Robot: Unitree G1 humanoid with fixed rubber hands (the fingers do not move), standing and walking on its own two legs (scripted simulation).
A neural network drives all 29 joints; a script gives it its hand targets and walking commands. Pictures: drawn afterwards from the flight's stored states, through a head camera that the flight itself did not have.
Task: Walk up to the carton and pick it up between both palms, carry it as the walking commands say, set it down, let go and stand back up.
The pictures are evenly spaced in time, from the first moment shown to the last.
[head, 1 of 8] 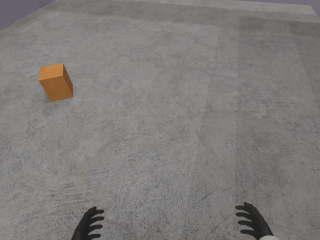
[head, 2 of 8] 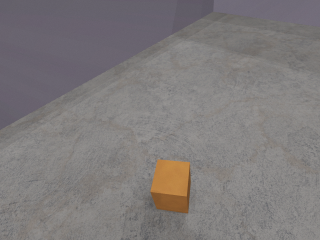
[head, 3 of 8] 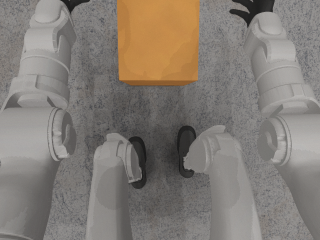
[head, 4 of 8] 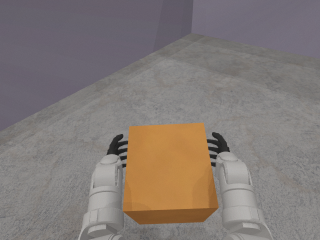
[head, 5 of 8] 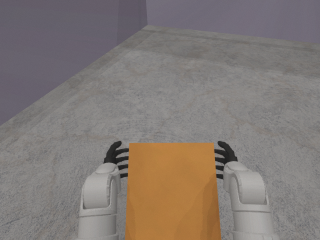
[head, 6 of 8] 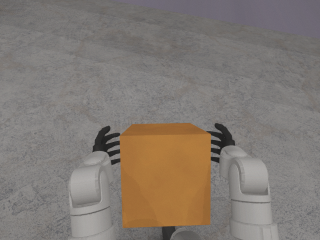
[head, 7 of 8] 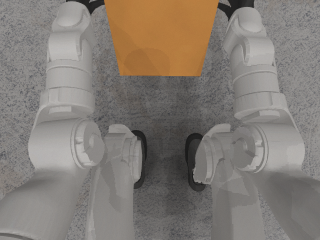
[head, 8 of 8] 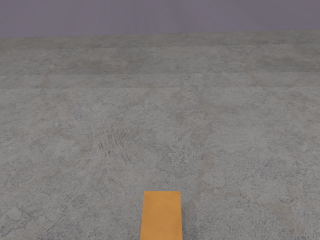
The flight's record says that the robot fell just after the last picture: no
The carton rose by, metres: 0.64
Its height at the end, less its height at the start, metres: -0.02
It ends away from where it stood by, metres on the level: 1.36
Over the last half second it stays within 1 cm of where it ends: yes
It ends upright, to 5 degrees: no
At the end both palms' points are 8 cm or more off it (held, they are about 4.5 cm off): yes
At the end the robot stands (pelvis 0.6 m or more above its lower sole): yes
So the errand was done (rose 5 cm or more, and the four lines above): no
